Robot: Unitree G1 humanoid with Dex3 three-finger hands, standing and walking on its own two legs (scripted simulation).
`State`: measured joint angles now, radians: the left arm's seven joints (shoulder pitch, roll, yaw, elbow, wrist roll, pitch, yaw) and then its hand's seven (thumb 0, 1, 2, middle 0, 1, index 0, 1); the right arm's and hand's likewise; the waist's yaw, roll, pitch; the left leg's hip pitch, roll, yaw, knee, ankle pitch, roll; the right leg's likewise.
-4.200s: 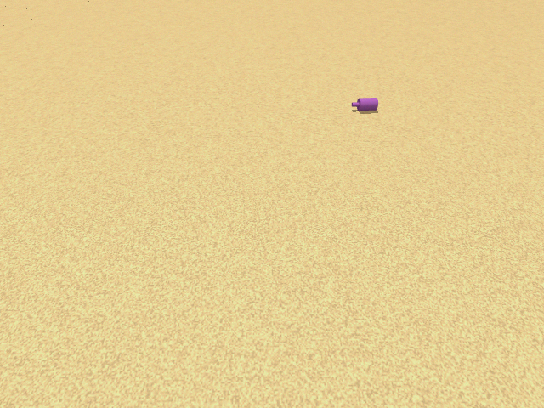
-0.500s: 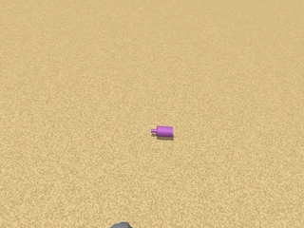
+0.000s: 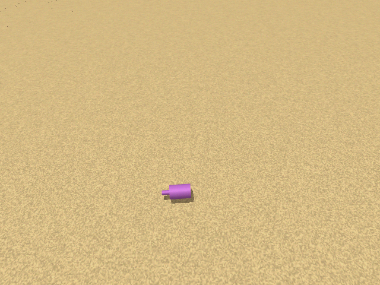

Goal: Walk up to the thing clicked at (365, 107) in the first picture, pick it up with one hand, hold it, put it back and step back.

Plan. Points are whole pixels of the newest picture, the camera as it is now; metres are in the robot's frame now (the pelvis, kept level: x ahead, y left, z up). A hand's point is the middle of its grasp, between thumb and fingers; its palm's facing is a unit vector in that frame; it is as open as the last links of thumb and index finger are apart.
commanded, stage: walk up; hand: left
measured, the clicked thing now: (176, 191) +0.77 +0.12 -0.70
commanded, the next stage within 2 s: none
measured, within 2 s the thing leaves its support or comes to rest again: neither
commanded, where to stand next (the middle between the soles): +0.37 -0.13 m, yaw +5 degrees
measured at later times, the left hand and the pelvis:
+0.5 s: hand (120, 284) +0.18 +0.18 -0.14, palm faces -0.02 -0.96 -0.28, open 7.4 cm; pelvis +0.14 -0.07 +0.02, yaw +2 degrees
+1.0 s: hand (166, 245) +0.25 +0.08 -0.10, palm faces +0.07 -0.90 -0.44, open 7.4 cm; pelvis +0.24 -0.20 +0.02, yaw +5 degrees
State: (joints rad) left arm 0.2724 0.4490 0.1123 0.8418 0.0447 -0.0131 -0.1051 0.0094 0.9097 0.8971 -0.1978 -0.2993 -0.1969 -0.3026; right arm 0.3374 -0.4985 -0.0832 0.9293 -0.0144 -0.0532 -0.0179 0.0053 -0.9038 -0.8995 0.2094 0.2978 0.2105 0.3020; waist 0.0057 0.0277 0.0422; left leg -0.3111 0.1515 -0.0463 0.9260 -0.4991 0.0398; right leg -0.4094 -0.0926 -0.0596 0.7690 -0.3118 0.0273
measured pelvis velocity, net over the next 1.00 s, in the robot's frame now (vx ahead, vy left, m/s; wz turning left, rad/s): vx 0.24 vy -0.20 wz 0.08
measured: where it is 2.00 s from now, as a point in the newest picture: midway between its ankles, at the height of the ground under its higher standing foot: outside the picture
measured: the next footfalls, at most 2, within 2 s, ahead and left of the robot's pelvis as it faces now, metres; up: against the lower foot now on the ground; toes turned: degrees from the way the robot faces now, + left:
left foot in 0.34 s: +0.23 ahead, +0.05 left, +0.00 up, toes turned +8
right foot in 0.74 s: +0.32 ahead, -0.30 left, +0.00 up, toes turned +7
